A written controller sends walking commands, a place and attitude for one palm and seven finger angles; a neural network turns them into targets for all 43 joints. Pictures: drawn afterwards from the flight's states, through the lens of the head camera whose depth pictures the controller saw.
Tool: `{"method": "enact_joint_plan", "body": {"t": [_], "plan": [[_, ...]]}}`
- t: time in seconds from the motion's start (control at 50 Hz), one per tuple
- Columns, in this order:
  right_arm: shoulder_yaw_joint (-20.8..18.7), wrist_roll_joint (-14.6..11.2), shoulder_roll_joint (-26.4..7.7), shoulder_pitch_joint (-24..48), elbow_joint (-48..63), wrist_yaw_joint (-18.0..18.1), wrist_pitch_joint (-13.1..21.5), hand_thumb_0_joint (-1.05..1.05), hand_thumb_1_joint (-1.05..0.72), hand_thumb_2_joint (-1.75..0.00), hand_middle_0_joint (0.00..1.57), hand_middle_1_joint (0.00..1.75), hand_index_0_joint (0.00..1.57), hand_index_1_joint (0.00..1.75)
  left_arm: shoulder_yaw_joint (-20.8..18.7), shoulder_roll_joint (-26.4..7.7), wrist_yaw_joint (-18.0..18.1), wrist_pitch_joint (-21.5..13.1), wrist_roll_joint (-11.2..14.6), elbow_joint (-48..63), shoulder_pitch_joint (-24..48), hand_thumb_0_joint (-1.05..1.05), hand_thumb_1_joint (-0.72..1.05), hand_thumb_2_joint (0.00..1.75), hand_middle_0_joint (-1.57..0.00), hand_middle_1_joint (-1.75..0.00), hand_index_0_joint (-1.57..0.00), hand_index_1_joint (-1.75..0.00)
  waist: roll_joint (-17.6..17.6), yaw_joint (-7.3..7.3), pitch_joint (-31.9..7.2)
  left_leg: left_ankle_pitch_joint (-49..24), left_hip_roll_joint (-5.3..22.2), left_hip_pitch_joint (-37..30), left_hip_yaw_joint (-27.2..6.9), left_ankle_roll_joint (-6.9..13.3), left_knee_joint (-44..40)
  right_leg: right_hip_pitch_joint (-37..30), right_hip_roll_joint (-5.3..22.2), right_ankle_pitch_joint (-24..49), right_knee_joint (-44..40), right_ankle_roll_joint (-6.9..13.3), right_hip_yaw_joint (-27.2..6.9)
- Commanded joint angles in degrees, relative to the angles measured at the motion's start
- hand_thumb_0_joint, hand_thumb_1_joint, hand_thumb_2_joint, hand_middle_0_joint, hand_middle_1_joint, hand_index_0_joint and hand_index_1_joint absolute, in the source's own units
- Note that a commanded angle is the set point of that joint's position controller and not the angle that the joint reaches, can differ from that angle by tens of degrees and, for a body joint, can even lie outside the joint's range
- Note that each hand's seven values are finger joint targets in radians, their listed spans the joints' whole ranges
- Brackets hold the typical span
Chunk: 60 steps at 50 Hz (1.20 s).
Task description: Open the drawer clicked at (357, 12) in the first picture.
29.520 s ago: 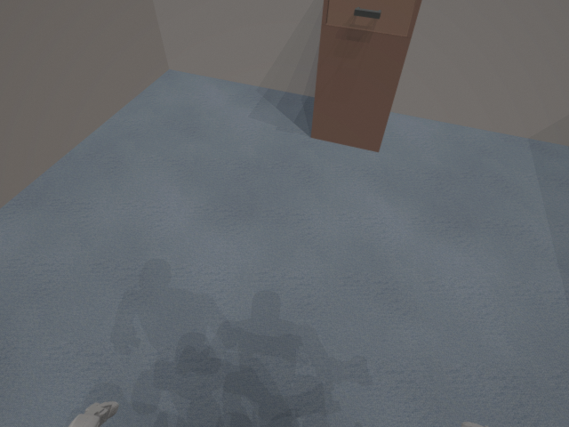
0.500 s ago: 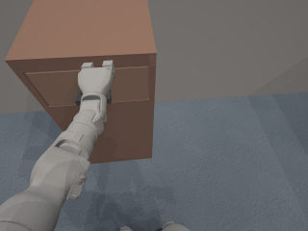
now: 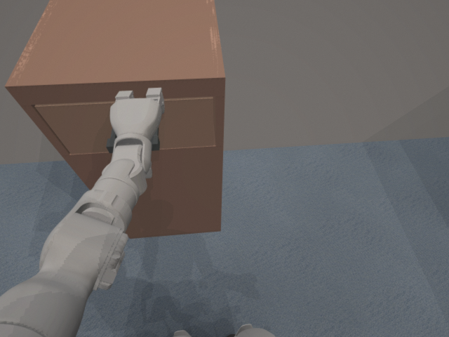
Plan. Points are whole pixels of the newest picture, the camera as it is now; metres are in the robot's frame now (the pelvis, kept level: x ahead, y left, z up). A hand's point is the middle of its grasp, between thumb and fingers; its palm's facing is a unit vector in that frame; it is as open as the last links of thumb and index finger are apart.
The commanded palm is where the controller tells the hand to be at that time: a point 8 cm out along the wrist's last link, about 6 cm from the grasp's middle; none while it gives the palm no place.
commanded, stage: re-aim the fingers above the handle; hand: left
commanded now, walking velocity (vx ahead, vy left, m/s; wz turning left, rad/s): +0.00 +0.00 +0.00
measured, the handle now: (134, 137) +0.54 +0.15 -0.02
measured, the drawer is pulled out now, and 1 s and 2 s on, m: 0.00 0.00 0.00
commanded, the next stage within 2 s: lower the fingers behind the handle in 0.84 s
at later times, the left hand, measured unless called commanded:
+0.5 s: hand (143, 133) +0.50 +0.12 +0.04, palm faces +0.04 -0.02 -1.00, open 13.5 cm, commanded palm +0.49 +0.16 +0.08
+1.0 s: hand (143, 134) +0.50 +0.12 +0.04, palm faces +0.04 -0.03 -1.00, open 13.5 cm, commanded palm +0.49 +0.16 +0.08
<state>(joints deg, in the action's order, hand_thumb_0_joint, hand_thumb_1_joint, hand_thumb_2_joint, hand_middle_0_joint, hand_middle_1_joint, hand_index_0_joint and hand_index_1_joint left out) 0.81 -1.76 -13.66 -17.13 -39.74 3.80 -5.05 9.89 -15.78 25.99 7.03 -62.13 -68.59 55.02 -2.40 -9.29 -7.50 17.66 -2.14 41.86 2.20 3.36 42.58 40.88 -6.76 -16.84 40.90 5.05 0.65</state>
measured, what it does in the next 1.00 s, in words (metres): stands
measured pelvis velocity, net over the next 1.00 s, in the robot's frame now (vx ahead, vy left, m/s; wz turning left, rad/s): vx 0.00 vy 0.01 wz -0.01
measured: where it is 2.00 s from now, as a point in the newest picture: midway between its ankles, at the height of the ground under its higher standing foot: outside the picture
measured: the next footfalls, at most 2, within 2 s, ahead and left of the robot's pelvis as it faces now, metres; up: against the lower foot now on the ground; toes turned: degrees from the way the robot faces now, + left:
none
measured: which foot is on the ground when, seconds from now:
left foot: down 0.00-1.00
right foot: down 0.00-1.00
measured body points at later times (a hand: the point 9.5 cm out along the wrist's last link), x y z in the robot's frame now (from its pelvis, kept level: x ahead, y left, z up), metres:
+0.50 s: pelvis +0.00 +0.01 +0.00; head +0.08 +0.00 +0.44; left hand +0.49 +0.11 +0.10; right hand +0.03 -0.25 -0.13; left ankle +0.02 +0.08 -0.71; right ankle +0.02 -0.06 -0.71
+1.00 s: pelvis +0.00 +0.01 +0.00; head +0.08 +0.01 +0.44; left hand +0.49 +0.12 +0.10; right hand +0.04 -0.25 -0.13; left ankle +0.02 +0.08 -0.71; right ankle +0.02 -0.06 -0.71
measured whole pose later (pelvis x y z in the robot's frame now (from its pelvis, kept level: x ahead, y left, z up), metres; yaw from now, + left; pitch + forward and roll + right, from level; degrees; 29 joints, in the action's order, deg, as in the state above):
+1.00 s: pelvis +0.00 +0.01 +0.00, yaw -1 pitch +17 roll -1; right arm 0.4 -1.2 -13.3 -17.4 -39.4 3.1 -5.1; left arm 8.9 -14.3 26.6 7.6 -63.1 -68.8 54.5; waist -2.6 -9.3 -7.8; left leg 17.8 -2.5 41.0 3.2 4.4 41.9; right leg 40.2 -6.4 -16.8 40.4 4.1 -0.4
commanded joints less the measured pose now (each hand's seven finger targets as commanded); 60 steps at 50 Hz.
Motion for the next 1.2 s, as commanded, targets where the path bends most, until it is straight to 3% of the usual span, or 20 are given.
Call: {"method": "enact_joint_plan", "body": {"t": [0.0, 0.04, 0.06, 0.12, 0.18, 0.2, 0.42, 0.48, 0.5, 0.54, 0.58, 0.66, 0.72, 0.82, 0.88, 0.96, 1.02, 1.08, 1.12, 1.18], "plan": [[-2.7, 0.3, -8.5, -5.1, 4.3, 0.7, 1.2, 0.0, -0.9, -0.9, 0.2, 0.3, 0.2, 0.3, -6.3, -23.5, 0.8, 5.9, 0.8, 5.1, 27.7, 0.0, -0.5, 0.3, -0.3, -1.2, -0.3, -1.2, 5.3, -0.01, -17.7, 2.2, -0.7, -0.7, -0.7, -0.5, -3.7, -16.6, 5.0, 0.6, -8.8, -4.7, -8.1], [-2.6, 0.4, -8.4, -4.7, 4.3, 0.7, 1.3, 0.0, -0.9, -0.9, 0.2, 0.3, 0.2, 0.3, -6.6, -24.3, 0.8, 6.0, 0.9, 5.4, 27.9, 0.0, -0.5, 0.3, -0.3, -1.2, -0.3, -1.2, 4.7, 0.25, -17.9, 2.7, -0.6, -0.3, -0.7, -0.7, -3.8, -17.4, 5.5, 0.1, -9.0, -4.7, -8.8], [-2.8, 0.4, -8.4, -4.9, 4.3, 0.7, 1.2, 0.0, -0.9, -0.9, 0.2, 0.3, 0.2, 0.3, -7.5, -25.3, 0.7, 5.7, 0.8, 6.7, 29.0, 0.0, -0.5, 0.3, -0.3, -1.2, -0.3, -1.2, 4.7, 0.64, -20.0, 1.2, -0.7, -1.0, -0.8, -0.6, -3.7, -18.7, 5.3, 2.2, -8.4, -4.5, -8.5], [-2.8, 0.5, -8.1, -4.9, 4.5, 0.5, 1.2, 0.0, -0.9, -0.9, 0.2, 0.3, 0.2, 0.3, -7.0, -23.8, 0.8, 5.6, 0.5, 6.2, 27.3, 0.0, -0.5, 0.3, -0.3, -1.2, -0.3, -1.2, 2.7, 1.08, -19.9, 1.1, -0.6, -1.3, -0.7, -0.7, -3.8, -18.1, 5.2, 2.2, -8.2, -4.4, -8.3], [-2.9, 0.4, -8.1, -5.0, 4.7, 0.5, 1.3, 0.0, -0.9, -0.9, 0.2, 0.3, 0.2, 0.3, -7.8, -24.6, 0.8, 5.2, 0.6, 6.2, 26.1, 0.0, -0.5, 0.3, -0.3, -1.2, -0.3, -1.2, 4.8, 1.34, -19.9, 0.9, -0.6, -1.0, -0.8, -0.6, -3.9, -19.1, 5.2, 3.0, -8.2, -4.5, -8.2], [-2.9, 0.4, -8.3, -4.9, 4.7, 0.5, 1.3, 0.0, -0.9, -0.9, 0.2, 0.3, 0.2, 0.3, -7.4, -23.9, 0.8, 5.2, 0.6, 6.0, 26.3, 0.0, -0.5, 0.3, -0.3, -1.2, -0.3, -1.2, 5.5, 0.72, -19.0, 1.5, -0.6, -0.8, -0.8, -0.6, -3.8, -18.1, 5.1, 2.1, -8.4, -4.6, -8.2], [-3.2, 0.6, -8.4, -5.2, 4.7, 0.1, 1.7, 0.0, -0.9, -0.9, 0.2, 0.3, 0.2, 0.3, -8.3, -24.6, 1.8, 4.7, 0.2, 6.8, 26.5, 0.0, -0.5, 0.3, -0.3, -1.2, -0.3, -1.2, 4.8, 1.51, -19.8, 0.9, -0.6, -1.7, -1.0, -0.5, -4.2, -17.4, 4.7, 1.6, -7.8, -4.2, -7.3], [-3.3, 0.8, -8.2, -5.3, 4.9, 0.0, 1.7, 0.0, -0.9, -0.9, 0.2, 0.3, 0.2, 0.3, -7.9, -23.9, 1.9, 4.7, 0.0, 7.7, 27.3, 0.0, -0.5, 0.3, -0.3, -1.2, -0.3, -1.2, 3.7, 1.46, -21.0, -0.6, -0.5, -3.1, -1.0, -0.4, -4.3, -17.3, 4.4, 3.2, -7.4, -4.1, -6.8], [-3.3, 0.8, -8.1, -5.3, 4.8, -0.1, 1.6, 0.0, -0.9, -0.9, 0.2, 0.3, 0.2, 0.3, -6.6, -21.6, 1.9, 5.1, 0.0, 6.2, 26.4, 0.0, -0.5, 0.3, -0.3, -1.2, -0.3, -1.2, 4.2, 1.01, -19.8, -0.3, -0.5, -3.3, -1.0, -0.4, -4.4, -16.0, 4.1, 2.5, -7.5, -4.1, -6.2], [-3.2, 0.8, -8.4, -5.2, 4.6, -0.2, 1.7, 0.0, -0.9, -0.9, 0.2, 0.3, 0.2, 0.3, -7.1, -22.5, 2.0, 5.4, 0.1, 6.4, 27.2, 0.0, -0.5, 0.3, -0.3, -1.2, -0.3, -1.2, 4.5, 0.91, -19.0, 0.0, -0.3, -3.3, -1.1, -0.4, -4.5, -15.6, 4.2, 1.9, -7.8, -4.2, -6.3], [-3.4, 0.9, -8.4, -5.4, 4.7, -0.1, 1.5, 0.0, -0.9, -0.9, 0.2, 0.3, 0.2, 0.3, -8.3, -24.2, 2.1, 5.3, -0.1, 7.1, 27.6, 0.0, -0.5, 0.3, -0.3, -1.2, -0.3, -1.2, 4.1, 1.41, -21.2, -1.1, -0.4, -4.0, -1.0, -0.3, -4.4, -16.8, 4.1, 3.3, -7.3, -4.0, -6.3], [-3.4, 1.0, -8.1, -4.9, 4.7, -0.2, 1.1, 0.0, -0.9, -0.9, 0.2, 0.3, 0.2, 0.3, -7.2, -22.0, 1.8, 5.6, 0.2, 7.5, 27.4, 0.0, -0.5, 0.3, -0.3, -1.2, -0.3, -1.2, 4.1, 1.36, -21.3, -2.4, -0.4, -4.7, -1.0, -0.4, -4.6, -17.4, 4.1, 5.0, -7.4, -3.9, -6.0], [-3.3, 0.9, -8.3, -4.6, 4.9, 0.1, 1.1, 0.0, -0.9, -0.9, 0.2, 0.3, 0.2, 0.3, -8.5, -24.1, 2.0, 5.7, 0.2, 7.6, 26.5, 0.0, -0.5, 0.3, -0.3, -1.2, -0.3, -1.2, 4.9, 1.9, -21.1, -1.8, -0.4, -4.0, -0.9, -0.4, -4.7, -18.1, 4.2, 4.6, -7.4, -4.2, -6.4], [-3.1, 0.8, -8.1, -4.2, 5.2, 0.2, 1.0, 0.0, -0.9, -0.9, 0.2, 0.3, 0.2, 0.3, -7.5, -22.7, 1.7, 5.5, 0.3, 6.9, 25.6, 0.0, -0.5, 0.3, -0.3, -1.2, -0.3, -1.2, 4.4, 1.88, -19.0, -0.9, -0.3, -4.3, -1.0, -0.5, -5.2, -16.6, 4.0, 2.9, -7.9, -4.0, -6.0], [-3.3, 0.9, -8.1, -4.8, 5.0, 0.1, 1.2, 0.0, -0.9, -0.9, 0.2, 0.3, 0.2, 0.3, -7.5, -22.6, 1.7, 5.1, 0.0, 6.9, 26.1, 0.0, -0.5, 0.3, -0.3, -1.2, -0.3, -1.2, 4.0, 1.87, -20.1, -1.8, -0.3, -5.2, -1.1, -0.4, -5.2, -16.5, 3.9, 3.3, -7.5, -3.9, -5.6], [-3.3, 1.0, -8.2, -4.7, 4.7, 0.1, 1.3, 0.0, -0.9, -0.9, 0.2, 0.3, 0.2, 0.3, -7.2, -22.0, 1.9, 5.3, 0.0, 6.5, 27.0, 0.0, -0.5, 0.3, -0.3, -1.2, -0.3, -1.2, 5.0, 1.16, -19.4, -1.6, -0.3, -4.7, -1.3, -0.4, -4.9, -15.8, 3.9, 3.1, -7.6, -3.8, -5.6], [-3.1, 1.0, -8.5, -5.2, 4.2, 0.0, 1.3, 0.0, -0.9, -0.9, 0.2, 0.3, 0.2, 0.3, -5.4, -20.0, 2.0, 6.3, -0.5, 3.0, 26.0, 0.0, -0.5, 0.3, -0.3, -1.2, -0.3, -1.2, 5.6, 0.04, -16.1, 0.9, -0.2, -3.2, -1.4, -0.4, -4.5, -11.9, 3.7, -0.1, -7.6, -3.9, -5.3], [-3.3, 1.3, -8.6, -5.7, 4.0, -0.1, 1.3, 0.0, -0.9, -0.9, 0.2, 0.3, 0.2, 0.3, -6.4, -21.7, 2.4, 6.6, -1.1, 2.6, 26.3, 0.0, -0.5, 0.3, -0.3, -1.2, -0.3, -1.2, 4.3, 0.53, -19.0, -0.6, -0.3, -3.1, -1.3, -0.4, -3.7, -12.5, 3.8, 1.6, -6.4, -3.8, -5.5], [-3.1, 1.4, -8.6, -5.7, 3.9, -0.2, 1.2, 0.0, -0.9, -0.9, 0.2, 0.3, 0.2, 0.3, -4.6, -19.0, 2.3, 7.5, -0.8, 1.4, 26.3, 0.0, -0.5, 0.3, -0.3, -1.2, -0.3, -1.2, 4.1, -0.18, -17.2, 0.9, -0.3, -2.2, -1.2, -0.5, -3.4, -10.7, 3.7, 0.0, -6.6, -3.9, -5.1], [-3.2, 1.5, -8.7, -6.2, 3.8, -0.3, 1.1, 0.0, -0.9, -0.9, 0.2, 0.3, 0.2, 0.3, -5.4, -20.4, 2.5, 8.0, -1.3, 0.5, 26.5, 0.0, -0.5, 0.3, -0.3, -1.2, -0.3, -1.2, 4.5, -0.13, -18.1, 0.7, -0.3, -1.4, -1.3, -0.5, -2.8, -10.8, 3.8, 0.3, -5.9, -3.9, -5.3]]}}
